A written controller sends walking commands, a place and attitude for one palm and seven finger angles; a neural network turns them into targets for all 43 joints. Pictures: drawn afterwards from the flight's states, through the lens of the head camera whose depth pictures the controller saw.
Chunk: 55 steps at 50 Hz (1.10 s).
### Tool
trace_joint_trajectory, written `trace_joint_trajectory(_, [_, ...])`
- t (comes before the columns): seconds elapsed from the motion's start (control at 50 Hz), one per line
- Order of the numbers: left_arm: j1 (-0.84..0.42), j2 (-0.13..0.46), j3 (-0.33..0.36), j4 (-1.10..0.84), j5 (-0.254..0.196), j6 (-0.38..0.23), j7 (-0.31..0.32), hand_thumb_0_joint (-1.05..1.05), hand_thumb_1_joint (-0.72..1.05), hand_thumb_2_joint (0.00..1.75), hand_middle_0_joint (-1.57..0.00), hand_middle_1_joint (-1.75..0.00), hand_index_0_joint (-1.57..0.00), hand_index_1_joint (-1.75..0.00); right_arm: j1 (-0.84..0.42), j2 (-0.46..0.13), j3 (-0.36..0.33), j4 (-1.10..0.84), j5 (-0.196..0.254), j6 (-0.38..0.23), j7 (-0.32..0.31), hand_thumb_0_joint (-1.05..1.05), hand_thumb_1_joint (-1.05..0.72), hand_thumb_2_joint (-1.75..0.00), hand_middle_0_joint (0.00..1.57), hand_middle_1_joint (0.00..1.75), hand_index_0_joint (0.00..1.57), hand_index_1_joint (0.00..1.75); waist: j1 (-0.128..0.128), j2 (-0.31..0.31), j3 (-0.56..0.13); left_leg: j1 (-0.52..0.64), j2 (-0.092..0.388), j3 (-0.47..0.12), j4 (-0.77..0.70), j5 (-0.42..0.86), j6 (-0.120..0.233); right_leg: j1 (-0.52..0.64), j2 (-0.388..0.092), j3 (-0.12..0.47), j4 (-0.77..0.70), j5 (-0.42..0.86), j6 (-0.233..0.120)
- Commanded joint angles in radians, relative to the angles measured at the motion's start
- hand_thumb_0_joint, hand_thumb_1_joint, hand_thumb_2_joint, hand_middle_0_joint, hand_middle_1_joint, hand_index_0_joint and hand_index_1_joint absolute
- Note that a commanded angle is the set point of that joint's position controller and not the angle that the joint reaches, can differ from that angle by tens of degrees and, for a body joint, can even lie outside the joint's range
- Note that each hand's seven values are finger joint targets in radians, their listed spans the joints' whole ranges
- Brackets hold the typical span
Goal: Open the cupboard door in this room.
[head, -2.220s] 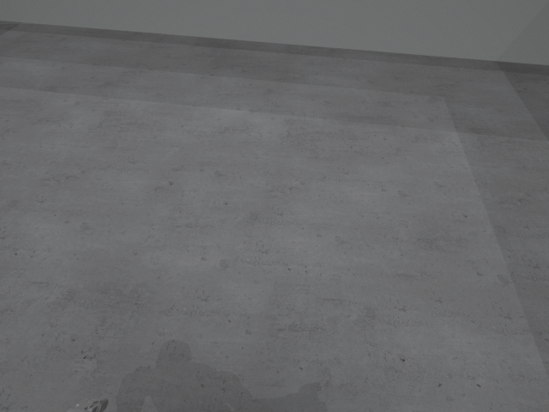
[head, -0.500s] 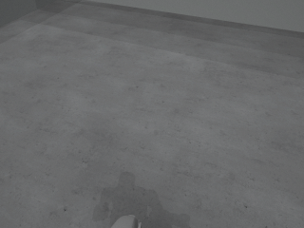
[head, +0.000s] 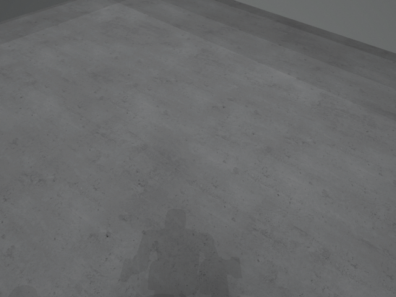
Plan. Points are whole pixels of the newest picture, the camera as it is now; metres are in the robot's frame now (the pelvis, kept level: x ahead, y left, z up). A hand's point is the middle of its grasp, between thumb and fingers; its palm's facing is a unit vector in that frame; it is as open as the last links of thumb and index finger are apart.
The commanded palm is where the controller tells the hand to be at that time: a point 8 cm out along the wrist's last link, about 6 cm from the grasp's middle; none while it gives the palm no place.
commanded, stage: turn or walk to find it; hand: left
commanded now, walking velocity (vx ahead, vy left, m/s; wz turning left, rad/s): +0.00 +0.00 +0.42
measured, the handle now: out of the picture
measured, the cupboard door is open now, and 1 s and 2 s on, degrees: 0 0 0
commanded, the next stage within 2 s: none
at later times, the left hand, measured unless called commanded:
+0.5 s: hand out of the picture -0.03 +0.18 -0.17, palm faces +0.28 -0.93 -0.22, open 7.4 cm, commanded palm none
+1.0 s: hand out of the picture -0.03 +0.20 -0.15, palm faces +0.44 -0.86 -0.26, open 7.4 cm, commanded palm none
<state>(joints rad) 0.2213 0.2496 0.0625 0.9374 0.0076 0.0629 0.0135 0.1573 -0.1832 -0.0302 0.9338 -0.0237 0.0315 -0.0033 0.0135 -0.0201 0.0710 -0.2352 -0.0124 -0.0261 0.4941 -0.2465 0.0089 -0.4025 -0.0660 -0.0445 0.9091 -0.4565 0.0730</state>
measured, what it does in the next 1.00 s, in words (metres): steps on the spot, turning left: right foot, then left foot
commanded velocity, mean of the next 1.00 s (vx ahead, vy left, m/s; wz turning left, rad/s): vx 0.00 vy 0.00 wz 0.42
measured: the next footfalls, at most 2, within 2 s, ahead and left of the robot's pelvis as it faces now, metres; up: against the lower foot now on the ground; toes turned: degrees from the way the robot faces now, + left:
right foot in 0.12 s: +0.05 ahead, -0.13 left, +0.00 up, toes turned -1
left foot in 0.56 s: -0.04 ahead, +0.10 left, +0.00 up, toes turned +20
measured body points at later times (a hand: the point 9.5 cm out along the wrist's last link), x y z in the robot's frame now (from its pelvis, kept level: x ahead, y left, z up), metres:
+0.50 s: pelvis -0.03 -0.02 +0.00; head +0.00 -0.01 +0.45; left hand -0.05 +0.23 -0.15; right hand +0.08 -0.27 -0.15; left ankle -0.08 +0.10 -0.71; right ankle +0.01 -0.13 -0.74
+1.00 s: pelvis -0.04 -0.02 +0.00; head -0.02 -0.02 +0.44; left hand -0.05 +0.25 -0.13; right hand +0.11 -0.23 -0.16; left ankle -0.08 +0.09 -0.74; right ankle +0.00 -0.13 -0.74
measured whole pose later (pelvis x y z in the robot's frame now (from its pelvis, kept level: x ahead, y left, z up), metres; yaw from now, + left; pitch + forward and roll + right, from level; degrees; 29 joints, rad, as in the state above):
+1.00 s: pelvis -0.04 -0.02 +0.00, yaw +25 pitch +0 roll +1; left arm 0.16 0.21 0.05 0.90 0.00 0.03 0.02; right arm 0.22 -0.20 -0.06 0.96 -0.02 0.04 0.00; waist -0.02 0.01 0.05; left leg -0.27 -0.05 -0.06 0.53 -0.25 0.01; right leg -0.25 -0.04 -0.05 0.56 -0.31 0.05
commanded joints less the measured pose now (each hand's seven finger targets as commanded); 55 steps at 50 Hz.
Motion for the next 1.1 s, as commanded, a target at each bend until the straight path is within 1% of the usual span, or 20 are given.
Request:
trace_joint_trajectory(0.0, [0.020,0.045,0.010,-0.079,0.000,-0.035,0.006,0.00,0.90,0.90,-0.20,-0.30,-0.20,-0.30,0.019,-0.234,-0.070,-0.058,-0.003,-0.009,-0.009,0.00,-0.90,-0.90,0.20,0.30,0.20,0.30,-0.025,0.196,-0.090,0.026,0.225,-0.243,-0.122,0.372,0.158,0.064,0.025,-0.009,-0.159,0.024,-0.008])
trace_joint_trajectory(0.06, [0.117,0.070,0.018,-0.065,0.003,-0.055,0.012,0.00,0.90,0.90,-0.20,-0.30,-0.20,-0.30,-0.002,-0.212,-0.074,-0.071,0.006,-0.005,-0.002,0.00,-0.90,-0.90,0.20,0.30,0.20,0.30,0.027,0.108,-0.112,-0.099,0.155,-0.220,-0.002,0.243,0.088,0.283,0.021,-0.007,-0.468,0.244,-0.013])
trace_joint_trajectory(0.08, [0.132,0.138,0.031,-0.066,0.017,-0.070,0.020,0.00,0.90,0.90,-0.20,-0.30,-0.20,-0.30,0.026,-0.152,-0.068,-0.080,0.015,-0.006,0.004,0.00,-0.90,-0.90,0.20,0.30,0.20,0.30,0.030,-0.091,-0.126,-0.242,0.056,-0.124,0.171,0.032,0.022,0.402,-0.156,0.168,-0.588,0.268,-0.059])
trace_joint_trajectory(0.1, [0.124,0.223,0.044,-0.083,0.025,-0.070,0.022,0.00,0.90,0.90,-0.20,-0.30,-0.20,-0.30,0.018,-0.106,-0.060,-0.109,0.011,-0.005,0.005,0.00,-0.90,-0.90,0.20,0.30,0.20,0.30,0.037,-0.314,-0.083,-0.362,-0.060,-0.006,0.408,-0.318,-0.032,0.356,-0.390,0.399,-0.641,0.367,-0.173])
trace_joint_trajectory(0.14, [0.046,0.181,0.038,-0.106,0.016,-0.065,0.024,0.00,0.90,0.90,-0.20,-0.30,-0.20,-0.30,-0.001,-0.155,-0.083,-0.081,0.003,0.023,0.011,0.00,-0.90,-0.90,0.20,0.30,0.20,0.30,0.016,-0.217,-0.018,-0.305,0.002,-0.070,0.672,-0.256,-0.022,0.114,-0.351,0.365,-0.705,0.097,-0.214])
trace_joint_trajectory(0.2, [-0.056,0.111,0.016,-0.129,0.017,-0.069,0.025,0.00,0.90,0.90,-0.20,-0.30,-0.20,-0.30,0.073,-0.131,-0.074,-0.026,-0.004,0.029,0.026,0.00,-0.90,-0.90,0.20,0.30,0.20,0.30,-0.042,-0.117,0.001,-0.284,0.035,-0.017,0.733,-0.108,-0.046,0.094,-0.238,0.133,-0.661,0.159,-0.177])
trace_joint_trajectory(0.4, [0.083,0.161,0.033,-0.049,0.027,-0.064,0.025,0.00,0.90,0.90,-0.20,-0.30,-0.20,-0.30,-0.013,-0.095,-0.048,-0.029,0.011,0.017,0.022,0.00,-0.90,-0.90,0.20,0.30,0.20,0.30,0.038,-0.146,-0.074,-0.197,0.048,0.085,0.343,-0.226,-0.058,0.288,-0.295,0.052,-0.570,0.456,-0.227])
trace_joint_trajectory(0.48, [0.060,0.165,0.038,-0.031,0.020,-0.056,0.023,0.00,0.90,0.90,-0.20,-0.30,-0.20,-0.30,0.069,-0.098,-0.043,-0.011,0.015,0.000,0.012,0.00,-0.90,-0.90,0.20,0.30,0.20,0.30,-0.007,-0.141,-0.123,-0.028,0.041,0.122,0.060,-0.105,-0.041,0.257,-0.289,-0.015,-0.443,0.542,-0.174])
trace_joint_trajectory(0.5, [0.048,0.149,0.037,-0.031,0.011,-0.050,0.020,0.00,0.90,0.90,-0.20,-0.30,-0.20,-0.30,0.115,-0.121,-0.046,0.002,0.013,-0.008,0.012,0.00,-0.90,-0.90,0.20,0.30,0.20,0.30,-0.036,-0.064,-0.142,0.092,0.056,0.103,-0.073,0.031,-0.030,0.178,-0.257,-0.067,-0.358,0.462,-0.121])
trace_joint_trajectory(0.54, [0.024,0.048,0.011,-0.094,0.007,-0.034,0.008,0.00,0.90,0.90,-0.20,-0.30,-0.20,-0.30,0.153,-0.286,-0.078,-0.009,0.003,-0.013,0.004,0.00,-0.90,-0.90,0.20,0.30,0.20,0.30,-0.058,0.350,-0.103,0.180,0.420,-0.345,-0.211,0.398,0.160,-0.173,-0.050,-0.118,0.014,-0.170,-0.001])
trace_joint_trajectory(0.58, [-0.061,0.060,0.016,-0.083,0.016,-0.019,0.013,0.00,0.90,0.90,-0.20,-0.30,-0.20,-0.30,0.139,-0.249,-0.074,0.011,0.000,-0.016,-0.017,0.00,-0.90,-0.90,0.20,0.30,0.20,0.30,-0.069,0.271,-0.075,0.093,0.366,-0.294,-0.201,0.321,0.177,-0.185,-0.055,0.013,0.194,-0.092,-0.009])
trace_joint_trajectory(0.62, [-0.019,0.065,0.021,-0.049,0.013,-0.026,0.001,0.00,0.90,0.90,-0.20,-0.30,-0.20,-0.30,0.047,-0.200,-0.055,-0.014,0.002,-0.024,-0.021,0.00,-0.90,-0.90,0.20,0.30,0.20,0.30,-0.022,0.185,-0.057,0.087,0.275,-0.177,-0.175,0.379,0.149,-0.162,-0.053,0.021,0.211,0.031,-0.004])
trace_joint_trajectory(0.66, [0.006,0.063,0.020,-0.031,0.010,-0.030,-0.003,0.00,0.90,0.90,-0.20,-0.30,-0.20,-0.30,0.051,-0.195,-0.053,-0.017,0.008,-0.032,-0.023,0.00,-0.90,-0.90,0.20,0.30,0.20,0.30,-0.021,0.164,-0.090,0.128,0.243,-0.130,-0.157,0.490,0.142,-0.137,-0.042,0.010,0.181,0.056,0.006])
trace_joint_trajectory(0.76, [-0.044,0.053,0.014,-0.054,0.005,-0.028,0.004,0.00,0.90,0.90,-0.20,-0.30,-0.20,-0.30,0.097,-0.203,-0.063,-0.008,0.005,-0.026,-0.022,0.00,-0.90,-0.90,0.20,0.30,0.20,0.30,-0.048,0.147,-0.085,0.162,0.253,-0.194,-0.148,0.505,0.170,-0.105,-0.020,0.014,0.043,0.019,0.018])
trace_joint_trajectory(0.92, [0.010,0.041,0.012,-0.070,-0.001,-0.043,0.013,0.00,0.90,0.90,-0.20,-0.30,-0.20,-0.30,0.048,-0.212,-0.077,-0.037,-0.001,-0.010,-0.010,0.00,-0.90,-0.90,0.20,0.30,0.20,0.30,-0.015,0.177,-0.103,0.030,0.202,-0.266,-0.088,0.421,0.140,0.140,0.039,-0.008,-0.320,0.115,-0.009])
trace_joint_trajectory(0.96, [0.072,0.092,0.021,-0.060,0.006,-0.062,0.020,0.00,0.90,0.90,-0.20,-0.30,-0.20,-0.30,0.044,-0.176,-0.076,-0.046,0.012,-0.011,-0.002,0.00,-0.90,-0.90,0.20,0.30,0.20,0.30,0.019,0.048,-0.137,-0.111,0.124,-0.213,0.039,0.237,0.058,0.357,-0.044,0.059,-0.562,0.299,-0.029])
trace_joint_trajectory(0.98, [0.092,0.178,0.038,-0.058,0.021,-0.072,0.029,0.00,0.90,0.90,-0.20,-0.30,-0.20,-0.30,0.059,-0.109,-0.063,-0.070,0.018,-0.014,0.004,0.00,-0.90,-0.90,0.20,0.30,0.20,0.30,0.020,-0.204,-0.141,-0.300,-0.017,-0.051,0.232,-0.080,-0.014,0.459,-0.292,0.300,-0.609,0.407,-0.115])
trace_joint_trajectory(1.0, [0.084,0.204,0.037,-0.078,0.015,-0.069,0.026,0.00,0.90,0.90,-0.20,-0.30,-0.20,-0.30,0.052,-0.126,-0.072,-0.078,0.006,-0.002,0.001,0.00,-0.90,-0.90,0.20,0.30,0.20,0.30,0.029,-0.243,-0.122,-0.310,-0.035,-0.037,0.430,-0.328,-0.032,0.338,-0.415,0.357,-0.633,0.434,-0.214])
trace_joint_trajectory(1.04, [-0.006,0.149,0.029,-0.099,0.012,-0.067,0.025,0.00,0.90,0.90,-0.20,-0.30,-0.20,-0.30,0.038,-0.144,-0.082,-0.049,0.000,0.022,0.009,0.00,-0.90,-0.90,0.20,0.30,0.20,0.30,-0.007,-0.168,-0.028,-0.314,0.004,-0.064,0.662,-0.237,-0.034,0.185,-0.324,0.273,-0.668,0.285,-0.214])
trace_joint_trajectory(1.08, [-0.067,0.103,0.015,-0.112,0.013,-0.070,0.025,0.00,0.90,0.90,-0.20,-0.30,-0.20,-0.30,0.073,-0.130,-0.078,-0.017,-0.002,0.026,0.021,0.00,-0.90,-0.90,0.20,0.30,0.20,0.30,-0.040,-0.111,-0.002,-0.310,0.031,-0.031,0.712,-0.134,-0.051,0.173,-0.247,0.124,-0.634,0.335,-0.184])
